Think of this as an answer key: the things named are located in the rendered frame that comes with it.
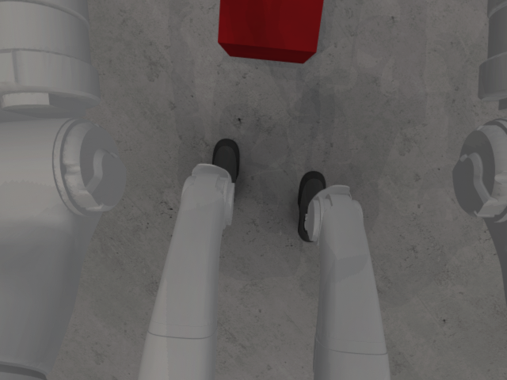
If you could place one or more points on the left robot shin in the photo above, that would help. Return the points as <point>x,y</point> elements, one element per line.
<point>205,168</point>

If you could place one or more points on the robot right upper arm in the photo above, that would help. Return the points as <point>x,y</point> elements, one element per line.
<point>480,182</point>

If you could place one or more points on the robot right forearm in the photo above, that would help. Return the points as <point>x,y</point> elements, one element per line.
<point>492,77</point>

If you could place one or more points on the left robot foot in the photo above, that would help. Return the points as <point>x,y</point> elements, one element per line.
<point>226,156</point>

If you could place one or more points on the carton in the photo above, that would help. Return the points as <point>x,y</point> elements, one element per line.
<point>277,30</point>

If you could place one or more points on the robot left forearm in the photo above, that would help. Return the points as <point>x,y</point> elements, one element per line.
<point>45,63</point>

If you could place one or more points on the robot left upper arm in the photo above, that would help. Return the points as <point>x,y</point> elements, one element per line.
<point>57,176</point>

